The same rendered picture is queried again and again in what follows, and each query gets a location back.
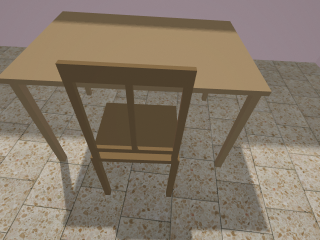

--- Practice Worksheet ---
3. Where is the chair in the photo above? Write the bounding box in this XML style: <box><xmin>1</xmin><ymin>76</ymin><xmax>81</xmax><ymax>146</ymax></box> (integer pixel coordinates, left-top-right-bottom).
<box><xmin>55</xmin><ymin>60</ymin><xmax>197</xmax><ymax>197</ymax></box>

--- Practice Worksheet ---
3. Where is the table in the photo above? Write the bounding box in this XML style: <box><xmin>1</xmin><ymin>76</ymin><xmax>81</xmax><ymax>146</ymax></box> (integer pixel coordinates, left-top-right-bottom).
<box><xmin>0</xmin><ymin>11</ymin><xmax>272</xmax><ymax>167</ymax></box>

